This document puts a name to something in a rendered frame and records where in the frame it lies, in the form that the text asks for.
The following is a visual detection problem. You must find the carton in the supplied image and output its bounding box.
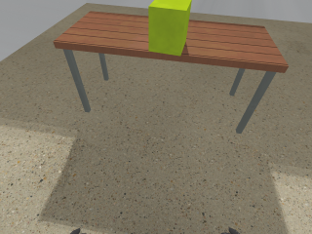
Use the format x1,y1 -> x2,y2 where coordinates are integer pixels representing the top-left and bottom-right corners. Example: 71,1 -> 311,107
148,0 -> 192,57

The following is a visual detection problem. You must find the table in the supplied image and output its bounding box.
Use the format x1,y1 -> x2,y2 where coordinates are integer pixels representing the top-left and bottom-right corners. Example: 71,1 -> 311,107
53,11 -> 289,134

